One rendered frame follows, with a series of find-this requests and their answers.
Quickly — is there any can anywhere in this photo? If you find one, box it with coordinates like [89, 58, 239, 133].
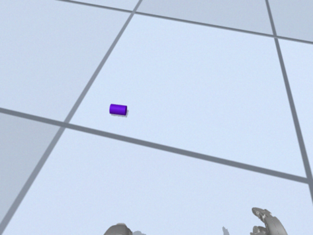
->
[110, 104, 127, 116]

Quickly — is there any right robot hand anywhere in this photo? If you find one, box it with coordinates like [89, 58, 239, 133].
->
[250, 208, 288, 235]

